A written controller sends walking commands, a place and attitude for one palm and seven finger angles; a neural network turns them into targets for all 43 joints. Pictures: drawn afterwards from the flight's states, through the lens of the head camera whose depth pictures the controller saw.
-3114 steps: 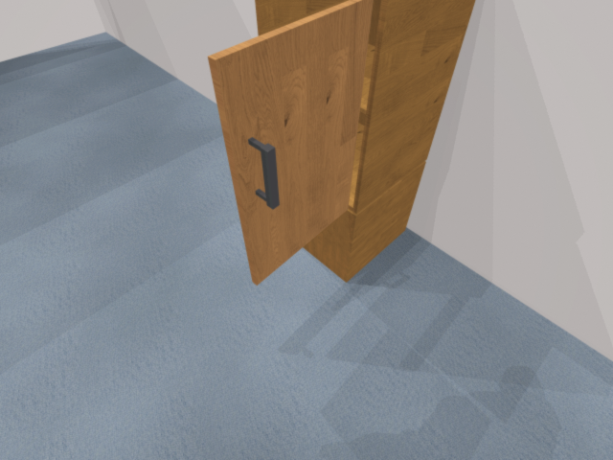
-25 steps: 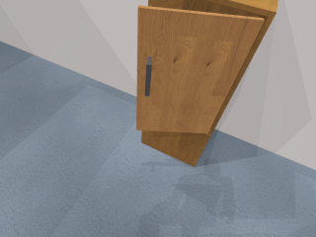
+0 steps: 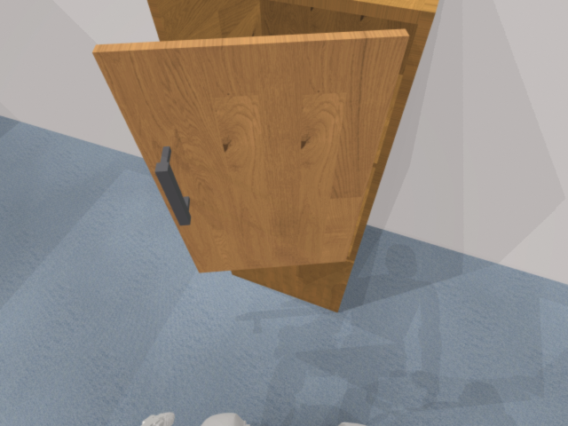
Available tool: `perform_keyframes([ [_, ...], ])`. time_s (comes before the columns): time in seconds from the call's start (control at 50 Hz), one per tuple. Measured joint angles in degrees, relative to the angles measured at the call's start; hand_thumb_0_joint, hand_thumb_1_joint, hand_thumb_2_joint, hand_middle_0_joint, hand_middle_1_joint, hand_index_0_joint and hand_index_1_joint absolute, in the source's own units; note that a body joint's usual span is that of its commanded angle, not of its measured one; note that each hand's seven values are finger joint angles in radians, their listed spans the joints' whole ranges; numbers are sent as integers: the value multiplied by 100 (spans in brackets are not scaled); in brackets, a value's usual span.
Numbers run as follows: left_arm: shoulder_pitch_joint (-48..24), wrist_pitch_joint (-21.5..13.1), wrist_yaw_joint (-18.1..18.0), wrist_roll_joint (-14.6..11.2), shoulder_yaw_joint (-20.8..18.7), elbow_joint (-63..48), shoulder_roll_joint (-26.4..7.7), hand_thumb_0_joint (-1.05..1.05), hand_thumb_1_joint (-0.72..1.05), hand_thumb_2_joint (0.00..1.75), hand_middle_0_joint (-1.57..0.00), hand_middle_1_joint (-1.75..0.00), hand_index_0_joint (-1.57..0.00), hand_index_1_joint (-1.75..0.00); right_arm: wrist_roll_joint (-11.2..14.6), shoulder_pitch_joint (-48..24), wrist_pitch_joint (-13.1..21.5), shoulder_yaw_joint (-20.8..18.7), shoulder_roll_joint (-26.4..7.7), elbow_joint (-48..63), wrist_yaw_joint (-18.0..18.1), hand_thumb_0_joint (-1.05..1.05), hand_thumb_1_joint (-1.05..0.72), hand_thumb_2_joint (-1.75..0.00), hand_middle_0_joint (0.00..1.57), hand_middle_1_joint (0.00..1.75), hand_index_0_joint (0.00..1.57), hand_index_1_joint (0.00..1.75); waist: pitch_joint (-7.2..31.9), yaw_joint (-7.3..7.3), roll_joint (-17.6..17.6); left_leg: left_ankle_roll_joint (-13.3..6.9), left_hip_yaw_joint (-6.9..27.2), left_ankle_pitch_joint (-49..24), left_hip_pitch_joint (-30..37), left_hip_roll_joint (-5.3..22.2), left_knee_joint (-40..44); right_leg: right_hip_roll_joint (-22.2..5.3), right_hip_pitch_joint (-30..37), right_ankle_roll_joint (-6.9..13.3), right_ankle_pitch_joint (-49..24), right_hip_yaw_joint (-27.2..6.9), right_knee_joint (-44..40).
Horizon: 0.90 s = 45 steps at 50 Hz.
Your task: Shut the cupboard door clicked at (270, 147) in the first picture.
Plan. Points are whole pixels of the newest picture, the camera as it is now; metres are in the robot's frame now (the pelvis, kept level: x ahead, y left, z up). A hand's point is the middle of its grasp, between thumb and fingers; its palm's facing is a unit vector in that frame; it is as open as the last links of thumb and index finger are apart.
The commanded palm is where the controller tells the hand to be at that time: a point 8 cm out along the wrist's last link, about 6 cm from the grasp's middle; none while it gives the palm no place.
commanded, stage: come to a stop and stand still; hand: left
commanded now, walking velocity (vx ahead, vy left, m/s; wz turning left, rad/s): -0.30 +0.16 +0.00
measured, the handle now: (176, 188) +0.47 +0.19 +0.03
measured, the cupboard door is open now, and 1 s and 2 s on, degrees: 26 26 26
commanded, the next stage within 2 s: look again from close up in 1.84 s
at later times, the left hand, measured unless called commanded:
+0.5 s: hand out of the picture +0.03 +0.21 -0.17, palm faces +0.05 -0.97 -0.25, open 7.3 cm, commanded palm none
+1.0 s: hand out of the picture +0.00 +0.15 -0.17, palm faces -0.03 -0.97 -0.24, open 7.3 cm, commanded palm none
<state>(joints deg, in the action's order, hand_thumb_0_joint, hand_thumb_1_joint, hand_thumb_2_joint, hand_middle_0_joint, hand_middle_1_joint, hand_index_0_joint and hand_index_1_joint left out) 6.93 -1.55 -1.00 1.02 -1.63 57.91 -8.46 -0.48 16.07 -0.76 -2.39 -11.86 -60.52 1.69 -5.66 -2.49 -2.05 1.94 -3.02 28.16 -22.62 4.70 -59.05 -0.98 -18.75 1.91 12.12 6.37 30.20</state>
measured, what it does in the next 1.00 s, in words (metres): steps on the spot: left foot, then right foot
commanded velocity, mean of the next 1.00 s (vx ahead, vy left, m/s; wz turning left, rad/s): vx -0.05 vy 0.00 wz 0.00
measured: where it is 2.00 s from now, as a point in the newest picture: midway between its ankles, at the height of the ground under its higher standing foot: outside the picture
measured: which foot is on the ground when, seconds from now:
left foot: up 0.00-0.20, down 0.22-1.00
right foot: down 0.00-0.24, up 0.26-0.54, down 0.56-1.00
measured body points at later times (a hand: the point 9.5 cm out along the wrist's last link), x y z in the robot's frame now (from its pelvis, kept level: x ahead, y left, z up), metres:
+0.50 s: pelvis +0.00 +0.01 +0.00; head +0.03 +0.02 +0.45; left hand +0.03 +0.26 -0.15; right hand +0.11 -0.23 -0.13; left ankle +0.05 +0.10 -0.73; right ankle -0.04 -0.15 -0.70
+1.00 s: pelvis -0.04 -0.03 -0.01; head -0.04 -0.05 +0.44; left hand +0.00 +0.20 -0.15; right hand -0.10 -0.25 -0.17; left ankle +0.05 +0.10 -0.73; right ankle -0.04 -0.16 -0.73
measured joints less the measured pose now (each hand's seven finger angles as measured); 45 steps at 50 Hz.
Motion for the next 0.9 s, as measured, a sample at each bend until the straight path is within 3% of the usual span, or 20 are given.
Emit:
perform_keyframes([
  [0.06,57,58,-68,19,-24,8,-20,-1,94,90,-20,-30,-21,-29,24,-336,-41,13,37,185,4,1,-91,-89,20,30,19,30,95,138,55,32,-47,-188,-108,-197,785,26,175,34,3,37,-185],
  [0.18,161,203,-102,38,-83,-18,-119,-1,93,90,-20,-30,-21,-30,9,-947,-181,-25,90,517,-54,0,-91,-89,20,30,19,30,116,333,173,34,6,-547,-19,-425,1562,15,299,-9,188,93,-44],
  [0.22,229,255,-109,21,-108,-36,-178,-1,92,90,-20,-30,-21,-30,-5,-1017,-152,-14,92,630,-82,0,-91,-89,20,30,19,30,132,359,218,-32,32,-1354,275,-382,2283,-7,248,-69,324,110,177],
  [0.24,251,292,-113,8,-115,-46,-212,0,92,90,-20,-30,-21,-30,-23,-1025,-120,-10,93,671,-88,0,-91,-89,20,30,19,30,141,368,251,-202,29,-1502,335,-400,2409,-39,196,-110,417,119,332],
  [0.3,293,438,-145,-20,-138,-87,-334,0,91,90,-20,-30,-21,-29,-83,-1071,-107,73,148,759,-55,0,-91,-89,20,30,19,30,83,453,396,-520,-68,-1286,381,-465,2413,56,-196,-217,1583,-335,1609],
  [0.36,350,493,-117,-21,-179,-109,-424,0,91,90,-20,-30,-20,-29,-101,-1061,-97,143,184,814,21,0,-91,-89,20,30,20,30,60,457,395,-543,-63,-1414,432,-443,2667,232,-521,-308,1695,-711,2865],
  [0.4,415,495,-99,-27,-191,-120,-471,0,91,90,-20,-30,-20,-29,-87,-1032,-79,168,205,799,43,0,-91,-89,20,30,20,30,69,460,392,-530,-66,-1549,458,-425,2837,228,-528,-371,1590,-814,3106],
  [0.46,538,464,-102,-36,-133,-91,-486,0,91,90,-20,-30,-20,-29,-61,-954,-51,166,189,720,13,0,-91,-89,20,30,20,30,146,450,300,-496,-55,-1665,412,-352,2931,123,-265,-371,1555,-790,2567],
  [0.52,839,314,-141,-17,-3,-206,-469,0,91,90,-20,-30,-20,-29,-57,-747,-62,106,112,849,-114,0,-91,-89,20,30,20,30,354,429,158,-433,-104,-1482,83,-241,2470,26,115,-214,1183,-779,1349],
  [0.56,980,231,-137,-5,53,-248,-496,0,91,90,-20,-30,-20,-29,-60,-591,-36,87,115,963,-129,0,-91,-89,20,30,20,30,430,368,200,-410,-198,-1350,-97,-312,2151,-72,354,-97,879,-933,746],
  [0.6,973,218,-130,11,114,-163,-408,0,91,90,-20,-30,-20,-29,-42,-506,-25,55,62,950,-139,0,-91,-89,20,30,20,30,392,293,30,-365,-189,-1313,-151,-291,1958,-60,379,-322,1121,-973,799],
  [0.64,1010,222,-94,21,189,-126,-309,0,91,90,-20,-30,-20,-29,-36,-359,-76,35,28,881,-159,0,-91,-89,20,30,20,30,419,209,-133,-340,-145,-1371,-79,-286,2001,-46,404,-425,1135,-938,885],
  [0.76,1106,287,-61,18,277,-173,-139,0,91,90,-20,-30,-20,-29,-79,231,-157,43,37,623,-192,1,-91,-89,20,30,19,30,609,72,-152,-283,-144,-1548,69,-362,2278,-94,376,-329,1116,-947,984],
  [0.9,1068,257,-63,-8,245,-170,-36,0,91,90,-20,-30,-21,-29,-111,720,-149,68,50,251,-161,1,-91,-89,20,30,19,30,605,20,-80,-239,-105,-1723,122,-366,2564,-52,328,-258,985,-968,870],
])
